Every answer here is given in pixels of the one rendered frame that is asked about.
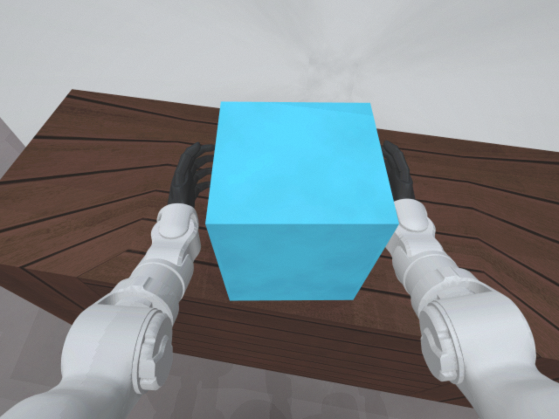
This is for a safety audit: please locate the robot right forearm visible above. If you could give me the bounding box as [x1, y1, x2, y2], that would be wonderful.
[385, 199, 536, 359]

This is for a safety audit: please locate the right robot upper arm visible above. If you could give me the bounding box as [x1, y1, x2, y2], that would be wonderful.
[419, 291, 559, 419]

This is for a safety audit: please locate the left robot upper arm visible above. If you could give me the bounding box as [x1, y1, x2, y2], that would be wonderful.
[0, 304, 173, 419]

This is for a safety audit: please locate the robot right hand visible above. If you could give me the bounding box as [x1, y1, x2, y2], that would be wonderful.
[381, 141, 416, 202]

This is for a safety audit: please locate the robot left hand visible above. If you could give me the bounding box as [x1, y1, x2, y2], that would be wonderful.
[168, 142, 215, 208]

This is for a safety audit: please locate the carton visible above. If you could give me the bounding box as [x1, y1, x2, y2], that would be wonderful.
[205, 101, 399, 300]

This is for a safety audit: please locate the robot left forearm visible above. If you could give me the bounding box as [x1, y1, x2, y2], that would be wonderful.
[61, 203, 201, 376]

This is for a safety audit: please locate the pedestal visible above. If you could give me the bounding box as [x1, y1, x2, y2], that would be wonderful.
[0, 89, 559, 408]

